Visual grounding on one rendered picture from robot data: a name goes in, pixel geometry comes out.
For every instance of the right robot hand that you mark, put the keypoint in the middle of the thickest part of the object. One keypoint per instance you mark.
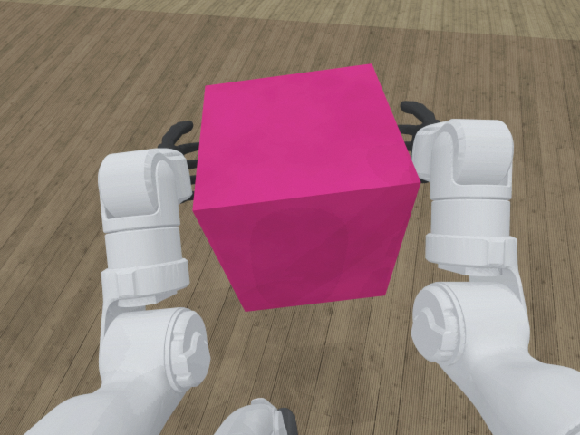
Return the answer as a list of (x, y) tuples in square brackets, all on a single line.
[(421, 113)]

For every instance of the robot right upper arm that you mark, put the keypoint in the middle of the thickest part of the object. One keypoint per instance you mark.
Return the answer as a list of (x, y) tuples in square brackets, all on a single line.
[(477, 332)]

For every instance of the robot left upper arm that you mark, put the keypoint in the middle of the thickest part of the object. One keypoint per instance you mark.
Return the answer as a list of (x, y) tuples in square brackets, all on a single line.
[(149, 360)]

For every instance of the robot left foot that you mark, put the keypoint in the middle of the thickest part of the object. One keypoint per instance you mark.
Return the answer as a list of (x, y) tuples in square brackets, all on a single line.
[(289, 421)]

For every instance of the right robot forearm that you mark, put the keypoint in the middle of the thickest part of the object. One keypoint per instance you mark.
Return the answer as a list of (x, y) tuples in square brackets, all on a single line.
[(469, 166)]

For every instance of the carton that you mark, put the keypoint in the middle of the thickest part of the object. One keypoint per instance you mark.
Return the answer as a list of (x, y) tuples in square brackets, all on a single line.
[(304, 186)]

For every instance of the left robot thigh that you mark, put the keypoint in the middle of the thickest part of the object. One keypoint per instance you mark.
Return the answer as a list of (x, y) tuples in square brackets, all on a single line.
[(255, 419)]

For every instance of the left robot forearm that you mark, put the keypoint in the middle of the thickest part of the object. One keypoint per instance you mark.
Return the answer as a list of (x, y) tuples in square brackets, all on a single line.
[(140, 193)]

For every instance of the left robot hand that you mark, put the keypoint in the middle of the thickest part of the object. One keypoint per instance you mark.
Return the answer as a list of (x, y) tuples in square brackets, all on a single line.
[(172, 136)]

